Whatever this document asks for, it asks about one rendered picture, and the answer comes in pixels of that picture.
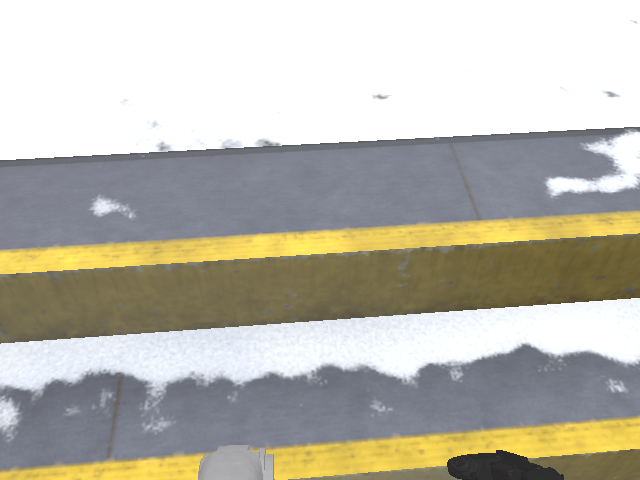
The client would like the robot left thigh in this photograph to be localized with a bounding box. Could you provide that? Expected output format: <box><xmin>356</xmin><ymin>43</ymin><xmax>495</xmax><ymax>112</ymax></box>
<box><xmin>198</xmin><ymin>445</ymin><xmax>275</xmax><ymax>480</ymax></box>

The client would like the robot right hand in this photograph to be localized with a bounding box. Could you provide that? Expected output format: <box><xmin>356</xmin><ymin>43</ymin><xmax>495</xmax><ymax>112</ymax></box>
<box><xmin>447</xmin><ymin>450</ymin><xmax>564</xmax><ymax>480</ymax></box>

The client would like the robot left shin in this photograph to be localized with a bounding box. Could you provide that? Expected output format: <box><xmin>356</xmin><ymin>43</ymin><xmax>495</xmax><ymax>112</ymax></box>
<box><xmin>198</xmin><ymin>454</ymin><xmax>209</xmax><ymax>476</ymax></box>

